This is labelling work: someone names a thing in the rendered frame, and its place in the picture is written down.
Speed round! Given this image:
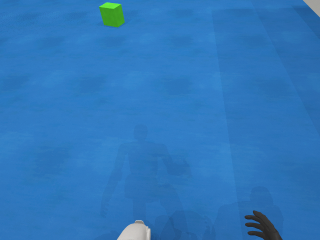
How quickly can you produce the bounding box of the carton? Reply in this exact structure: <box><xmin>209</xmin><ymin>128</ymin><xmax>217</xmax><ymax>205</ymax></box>
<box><xmin>99</xmin><ymin>2</ymin><xmax>125</xmax><ymax>28</ymax></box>

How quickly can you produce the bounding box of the right robot hand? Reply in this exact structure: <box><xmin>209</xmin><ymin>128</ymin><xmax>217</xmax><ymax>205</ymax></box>
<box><xmin>244</xmin><ymin>210</ymin><xmax>283</xmax><ymax>240</ymax></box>

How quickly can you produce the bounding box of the robot left shin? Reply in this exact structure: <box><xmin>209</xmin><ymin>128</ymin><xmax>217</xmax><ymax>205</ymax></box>
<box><xmin>134</xmin><ymin>220</ymin><xmax>145</xmax><ymax>225</ymax></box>

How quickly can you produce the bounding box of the robot left thigh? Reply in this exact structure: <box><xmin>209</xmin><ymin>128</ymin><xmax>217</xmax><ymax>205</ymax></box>
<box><xmin>117</xmin><ymin>223</ymin><xmax>151</xmax><ymax>240</ymax></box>

